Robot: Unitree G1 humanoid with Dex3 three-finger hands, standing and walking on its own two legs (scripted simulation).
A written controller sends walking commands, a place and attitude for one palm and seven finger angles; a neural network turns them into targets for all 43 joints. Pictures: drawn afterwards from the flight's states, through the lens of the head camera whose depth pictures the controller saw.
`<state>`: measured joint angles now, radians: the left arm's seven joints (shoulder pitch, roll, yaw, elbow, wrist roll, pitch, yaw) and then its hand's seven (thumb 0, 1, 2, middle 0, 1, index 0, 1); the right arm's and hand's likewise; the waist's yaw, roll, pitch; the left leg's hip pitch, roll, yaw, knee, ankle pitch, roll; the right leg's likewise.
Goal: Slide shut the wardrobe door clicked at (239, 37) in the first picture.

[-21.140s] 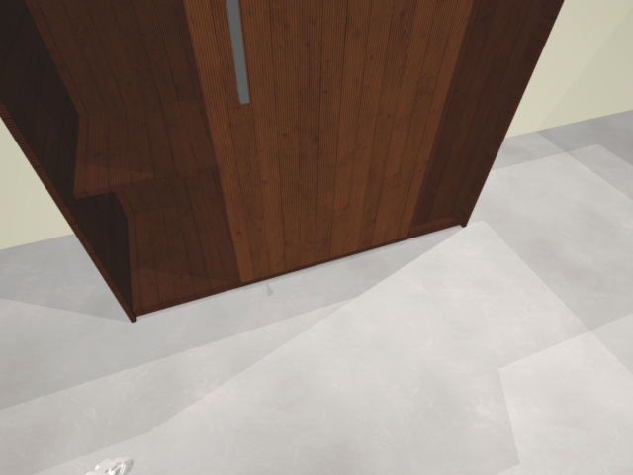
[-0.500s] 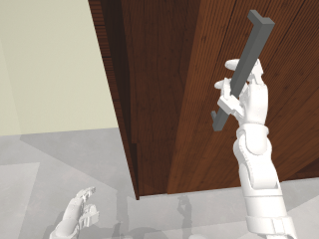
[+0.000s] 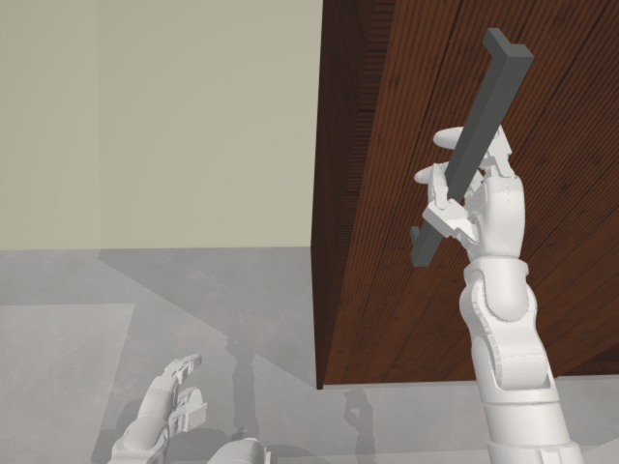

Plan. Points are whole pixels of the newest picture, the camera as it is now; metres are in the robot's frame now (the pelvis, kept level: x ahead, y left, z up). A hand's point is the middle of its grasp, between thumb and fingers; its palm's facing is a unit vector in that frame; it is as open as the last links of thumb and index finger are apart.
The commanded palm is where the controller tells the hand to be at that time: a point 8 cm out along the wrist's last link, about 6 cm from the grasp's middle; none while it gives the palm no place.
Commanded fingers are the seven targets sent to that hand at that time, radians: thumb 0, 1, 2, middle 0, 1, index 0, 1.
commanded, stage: step sideways, sliding the door along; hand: right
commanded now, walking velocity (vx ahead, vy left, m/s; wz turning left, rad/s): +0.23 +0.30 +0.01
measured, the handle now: (449, 172) +0.39 -0.15 +0.19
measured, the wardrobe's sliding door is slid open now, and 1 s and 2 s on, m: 0.00 0.00 0.00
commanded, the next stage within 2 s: stop walking and hold the door there in 0.32 s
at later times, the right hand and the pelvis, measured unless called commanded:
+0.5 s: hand (429, 199) +0.35 -0.12 +0.18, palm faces +0.43 +0.89 -0.17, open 6.4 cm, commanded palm +0.30 -0.15 +0.18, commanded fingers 0.00 -0.90 -0.90 0.45 1.40 0.45 1.40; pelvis +0.02 +0.14 +0.00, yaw +0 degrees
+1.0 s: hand (431, 199) +0.35 -0.13 +0.18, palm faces +0.50 +0.84 -0.23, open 6.4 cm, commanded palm +0.30 -0.14 +0.18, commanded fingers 0.00 -0.90 -0.90 0.45 1.40 0.45 1.40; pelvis +0.05 +0.15 +0.01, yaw +5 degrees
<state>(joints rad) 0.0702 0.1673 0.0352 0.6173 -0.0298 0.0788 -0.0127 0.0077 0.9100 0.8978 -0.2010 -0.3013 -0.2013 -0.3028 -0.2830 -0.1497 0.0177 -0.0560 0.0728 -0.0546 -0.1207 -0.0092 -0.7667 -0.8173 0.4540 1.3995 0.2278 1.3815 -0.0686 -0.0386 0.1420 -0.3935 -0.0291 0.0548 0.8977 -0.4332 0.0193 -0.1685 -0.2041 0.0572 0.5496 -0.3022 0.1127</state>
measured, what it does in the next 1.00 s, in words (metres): steps to the left: right foot, then left foot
